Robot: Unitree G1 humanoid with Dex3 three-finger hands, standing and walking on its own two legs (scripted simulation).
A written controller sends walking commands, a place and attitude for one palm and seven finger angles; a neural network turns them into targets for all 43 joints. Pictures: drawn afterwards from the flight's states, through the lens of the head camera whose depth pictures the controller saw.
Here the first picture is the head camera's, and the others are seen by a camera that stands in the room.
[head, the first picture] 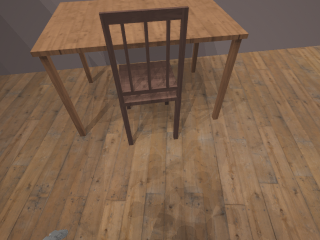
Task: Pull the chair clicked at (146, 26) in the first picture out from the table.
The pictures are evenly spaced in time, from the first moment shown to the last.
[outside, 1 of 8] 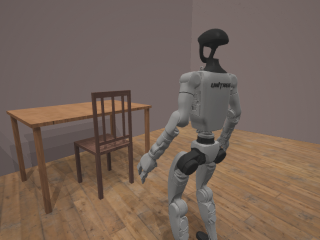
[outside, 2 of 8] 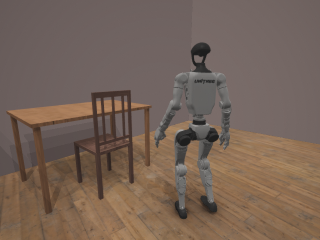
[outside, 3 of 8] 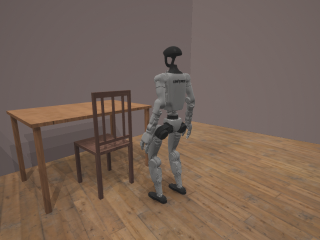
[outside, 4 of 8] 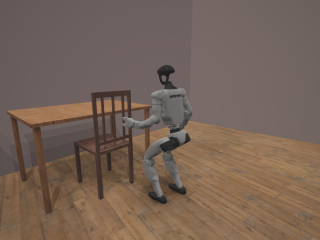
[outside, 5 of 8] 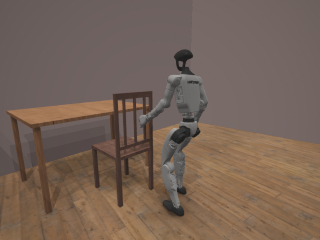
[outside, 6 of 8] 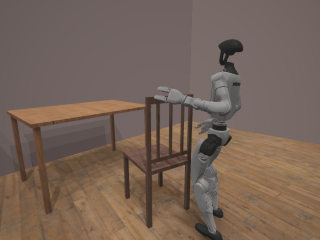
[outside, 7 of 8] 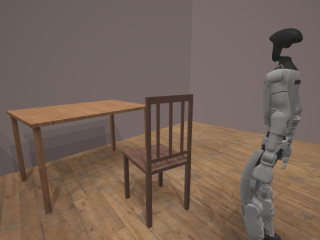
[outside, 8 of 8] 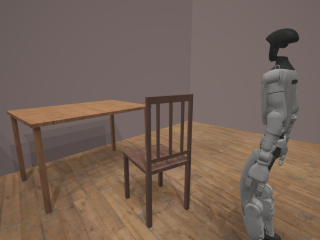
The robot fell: no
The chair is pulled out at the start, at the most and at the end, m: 0.00 0.62 0.61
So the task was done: yes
